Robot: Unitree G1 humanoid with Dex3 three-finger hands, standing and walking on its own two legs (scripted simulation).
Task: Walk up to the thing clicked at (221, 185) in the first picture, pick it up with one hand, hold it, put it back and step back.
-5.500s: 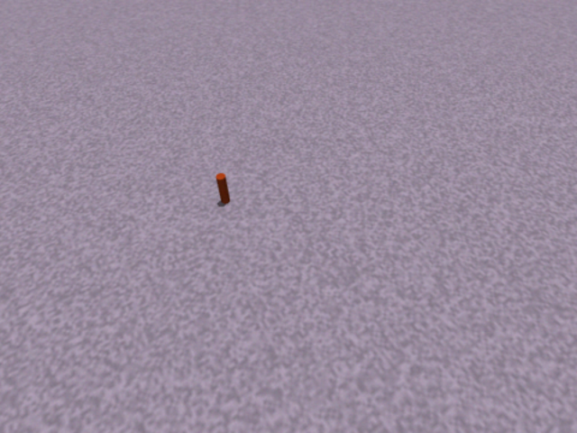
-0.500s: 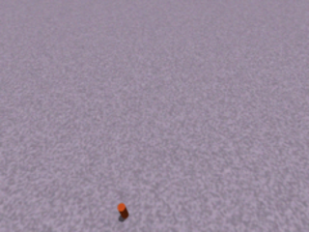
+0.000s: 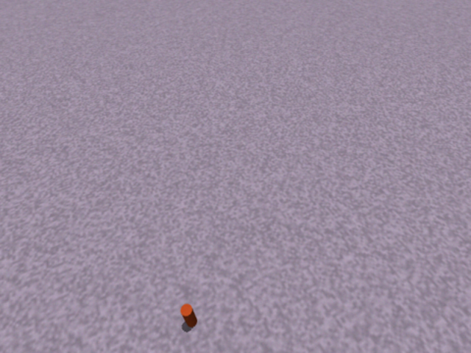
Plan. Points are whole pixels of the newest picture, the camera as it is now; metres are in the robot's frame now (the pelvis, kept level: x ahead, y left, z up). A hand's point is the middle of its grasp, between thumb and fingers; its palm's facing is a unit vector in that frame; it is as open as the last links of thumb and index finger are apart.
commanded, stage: stand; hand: left
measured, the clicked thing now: (189, 316) +0.37 +0.20 -0.70
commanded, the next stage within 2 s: go down in 1.82 s
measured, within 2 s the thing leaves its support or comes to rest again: neither
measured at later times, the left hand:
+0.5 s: hand out of the picture +0.06 +0.25 -0.16, palm faces -0.01 -0.94 -0.34, open 7.4 cm
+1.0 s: hand out of the picture +0.06 +0.25 -0.16, palm faces -0.01 -0.94 -0.35, open 7.4 cm
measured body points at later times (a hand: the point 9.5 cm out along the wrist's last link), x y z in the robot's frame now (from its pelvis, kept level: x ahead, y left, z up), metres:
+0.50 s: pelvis -0.01 +0.00 +0.00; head +0.00 +0.00 +0.45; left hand +0.06 +0.30 -0.13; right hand +0.07 -0.30 -0.14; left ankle -0.02 +0.13 -0.75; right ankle +0.02 -0.13 -0.75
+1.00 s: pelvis +0.00 +0.00 +0.00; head +0.02 +0.00 +0.45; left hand +0.06 +0.30 -0.13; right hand +0.08 -0.30 -0.14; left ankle -0.02 +0.13 -0.75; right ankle +0.02 -0.13 -0.75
